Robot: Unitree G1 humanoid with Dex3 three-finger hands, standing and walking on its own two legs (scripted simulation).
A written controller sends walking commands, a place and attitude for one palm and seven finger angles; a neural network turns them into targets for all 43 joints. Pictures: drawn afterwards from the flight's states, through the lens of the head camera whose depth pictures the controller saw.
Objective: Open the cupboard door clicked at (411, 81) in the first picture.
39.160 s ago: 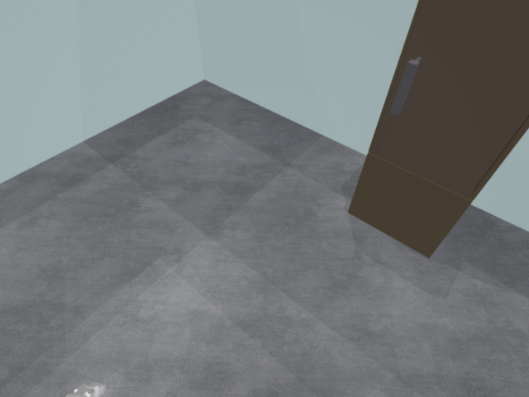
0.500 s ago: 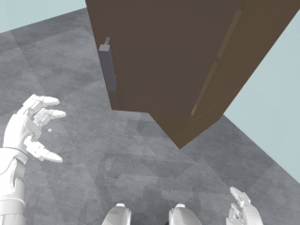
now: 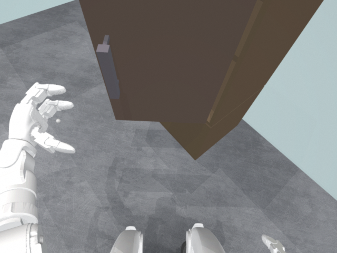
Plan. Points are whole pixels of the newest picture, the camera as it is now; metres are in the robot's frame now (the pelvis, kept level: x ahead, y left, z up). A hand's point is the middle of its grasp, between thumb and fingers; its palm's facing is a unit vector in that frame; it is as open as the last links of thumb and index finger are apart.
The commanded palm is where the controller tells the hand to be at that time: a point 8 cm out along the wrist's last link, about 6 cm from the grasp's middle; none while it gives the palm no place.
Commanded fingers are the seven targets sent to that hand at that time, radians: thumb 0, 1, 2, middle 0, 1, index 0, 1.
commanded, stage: move the hooked fingers beside the handle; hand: left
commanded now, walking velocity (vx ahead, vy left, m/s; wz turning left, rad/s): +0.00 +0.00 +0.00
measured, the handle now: (111, 69) +0.57 +0.16 +0.04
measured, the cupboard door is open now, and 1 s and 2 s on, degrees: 49 49 49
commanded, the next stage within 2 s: slide the fingers in behind the handle in 1.58 s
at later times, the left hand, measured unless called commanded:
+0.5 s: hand (74, 93) +0.48 +0.24 +0.05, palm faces -0.01 -1.00 -0.01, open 14.0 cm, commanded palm +0.46 +0.28 +0.05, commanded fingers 0.00 -0.50 0.30 -0.30 -1.20 -0.30 -1.20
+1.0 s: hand (85, 79) +0.53 +0.22 +0.04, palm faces -0.02 -1.00 -0.02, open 14.0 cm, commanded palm +0.51 +0.27 +0.04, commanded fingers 0.00 -0.50 0.30 -0.30 -1.20 -0.30 -1.20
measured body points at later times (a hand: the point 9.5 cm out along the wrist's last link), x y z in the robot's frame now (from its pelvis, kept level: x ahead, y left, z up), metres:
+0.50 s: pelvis -0.01 +0.00 -0.01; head +0.13 +0.03 +0.42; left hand +0.47 +0.29 +0.06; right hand +0.03 -0.27 -0.12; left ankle +0.00 +0.12 -0.66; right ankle +0.03 -0.13 -0.66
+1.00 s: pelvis +0.00 +0.00 -0.02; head +0.17 +0.02 +0.40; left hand +0.53 +0.28 +0.05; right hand -0.02 -0.26 -0.12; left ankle +0.00 +0.12 -0.66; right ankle +0.03 -0.13 -0.66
